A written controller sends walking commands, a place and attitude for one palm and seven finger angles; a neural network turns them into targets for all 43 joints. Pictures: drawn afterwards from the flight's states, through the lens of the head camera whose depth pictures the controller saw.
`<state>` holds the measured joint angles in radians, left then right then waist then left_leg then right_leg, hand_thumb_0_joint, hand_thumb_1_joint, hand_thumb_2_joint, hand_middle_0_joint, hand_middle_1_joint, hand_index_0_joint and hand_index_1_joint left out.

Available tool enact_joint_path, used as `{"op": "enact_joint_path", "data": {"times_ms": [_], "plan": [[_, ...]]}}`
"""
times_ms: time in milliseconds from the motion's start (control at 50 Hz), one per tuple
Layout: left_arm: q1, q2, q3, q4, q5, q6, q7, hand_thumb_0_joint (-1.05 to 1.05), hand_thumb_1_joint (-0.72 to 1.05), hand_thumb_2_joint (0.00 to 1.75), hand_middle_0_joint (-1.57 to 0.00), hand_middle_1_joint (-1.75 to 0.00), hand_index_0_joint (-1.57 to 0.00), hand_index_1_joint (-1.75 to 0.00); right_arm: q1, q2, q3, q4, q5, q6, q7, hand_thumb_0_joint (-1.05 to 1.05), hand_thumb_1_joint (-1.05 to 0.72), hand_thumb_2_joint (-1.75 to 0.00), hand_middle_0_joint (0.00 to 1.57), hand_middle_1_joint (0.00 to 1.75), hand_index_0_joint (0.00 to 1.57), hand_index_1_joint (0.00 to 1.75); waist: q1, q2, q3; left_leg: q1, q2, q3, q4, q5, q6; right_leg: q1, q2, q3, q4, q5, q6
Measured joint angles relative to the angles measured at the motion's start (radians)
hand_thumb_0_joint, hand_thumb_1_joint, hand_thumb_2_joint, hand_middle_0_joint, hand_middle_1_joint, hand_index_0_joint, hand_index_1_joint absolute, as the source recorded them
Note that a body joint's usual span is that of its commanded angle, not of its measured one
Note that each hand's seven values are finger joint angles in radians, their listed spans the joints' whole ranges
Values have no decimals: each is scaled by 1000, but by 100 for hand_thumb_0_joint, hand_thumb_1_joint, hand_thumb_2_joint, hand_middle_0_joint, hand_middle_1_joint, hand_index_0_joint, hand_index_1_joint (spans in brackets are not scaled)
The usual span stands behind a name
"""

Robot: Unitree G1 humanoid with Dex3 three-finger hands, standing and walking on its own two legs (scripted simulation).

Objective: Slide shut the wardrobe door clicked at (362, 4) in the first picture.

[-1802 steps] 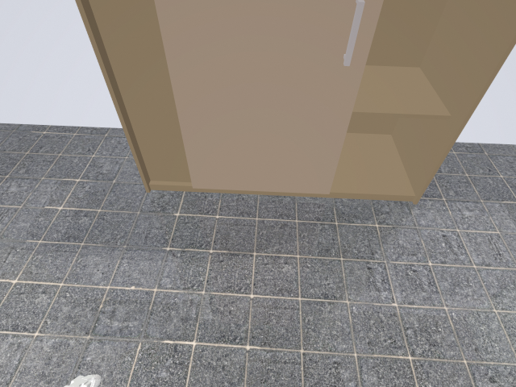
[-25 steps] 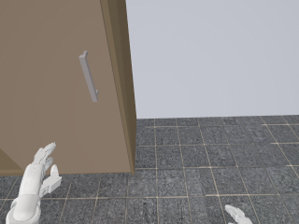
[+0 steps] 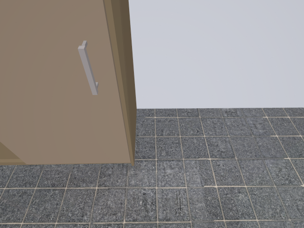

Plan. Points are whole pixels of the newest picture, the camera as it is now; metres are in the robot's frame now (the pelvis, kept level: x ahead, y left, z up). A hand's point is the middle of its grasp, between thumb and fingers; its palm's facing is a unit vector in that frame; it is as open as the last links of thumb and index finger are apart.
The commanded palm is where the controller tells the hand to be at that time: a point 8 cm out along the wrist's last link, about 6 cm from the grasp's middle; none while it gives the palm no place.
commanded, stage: let the arm hang, fingers relaxed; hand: left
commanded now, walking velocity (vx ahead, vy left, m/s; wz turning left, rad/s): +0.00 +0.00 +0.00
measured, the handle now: (90, 69) +0.59 +0.26 +0.08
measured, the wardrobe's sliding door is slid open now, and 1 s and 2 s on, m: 0.00 0.00 0.00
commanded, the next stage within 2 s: look to check the result in 0.48 s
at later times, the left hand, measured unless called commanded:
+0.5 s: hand out of the picture +0.09 +0.23 -0.16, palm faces -0.02 -0.96 -0.29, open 7.4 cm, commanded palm none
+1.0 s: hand out of the picture +0.12 +0.24 -0.15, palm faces -0.03 -0.94 -0.34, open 7.4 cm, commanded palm none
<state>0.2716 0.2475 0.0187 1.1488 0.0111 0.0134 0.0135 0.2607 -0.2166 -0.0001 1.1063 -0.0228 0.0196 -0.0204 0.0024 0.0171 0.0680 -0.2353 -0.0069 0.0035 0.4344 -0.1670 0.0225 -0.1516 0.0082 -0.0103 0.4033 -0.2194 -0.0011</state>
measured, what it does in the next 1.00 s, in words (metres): stands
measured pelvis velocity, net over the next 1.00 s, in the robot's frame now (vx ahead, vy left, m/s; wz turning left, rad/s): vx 0.04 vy -0.01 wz -0.02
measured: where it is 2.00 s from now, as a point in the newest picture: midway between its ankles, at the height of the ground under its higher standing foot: outside the picture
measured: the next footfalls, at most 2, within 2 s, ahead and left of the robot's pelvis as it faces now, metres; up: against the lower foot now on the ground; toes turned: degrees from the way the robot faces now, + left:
none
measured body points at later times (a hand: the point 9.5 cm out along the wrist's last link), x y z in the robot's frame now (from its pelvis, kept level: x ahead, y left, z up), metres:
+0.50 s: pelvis +0.01 +0.00 +0.00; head +0.03 +0.00 +0.45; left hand +0.09 +0.28 -0.14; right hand +0.08 -0.29 -0.13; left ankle +0.04 +0.10 -0.74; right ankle +0.00 -0.12 -0.74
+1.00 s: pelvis +0.04 -0.01 +0.01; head +0.06 -0.01 +0.46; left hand +0.12 +0.29 -0.13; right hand +0.12 -0.31 -0.13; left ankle +0.04 +0.10 -0.74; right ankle +0.00 -0.12 -0.74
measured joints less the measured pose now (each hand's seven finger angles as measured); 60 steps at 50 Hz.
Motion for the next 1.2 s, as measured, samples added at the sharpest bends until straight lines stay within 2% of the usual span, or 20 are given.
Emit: {"op": "enact_joint_path", "data": {"times_ms": [340,680,840,1200], "plan": [[-123,12,0,-18,4,-25,-10,1,90,89,-20,-30,-20,-29,-97,-53,-9,6,-2,-22,9,1,-91,-90,20,30,21,30,-6,-6,-24,30,-14,16,-49,16,7,11,-15,15,-17,3,9],[-181,83,2,-22,2,-30,-17,1,90,89,-20,-30,-20,-29,-172,-126,-5,7,2,-27,15,1,-91,-90,20,30,21,30,-8,-12,-10,66,-10,14,-97,18,-1,48,-11,15,-69,7,3],[-180,94,-1,-17,1,-30,-15,1,90,89,-20,-30,-20,-29,-185,-130,0,8,4,-26,16,1,-91,-90,20,30,21,30,-5,-10,-7,85,-6,14,-111,11,-7,67,-7,16,-84,2,-1],[-180,71,-3,-23,-1,-34,-12,1,90,89,-20,-30,-20,-30,-184,-117,2,10,5,-26,11,1,-91,-90,20,30,21,30,-6,-12,-7,114,5,17,-122,-8,-20,96,4,19,-100,-12,-14]]}}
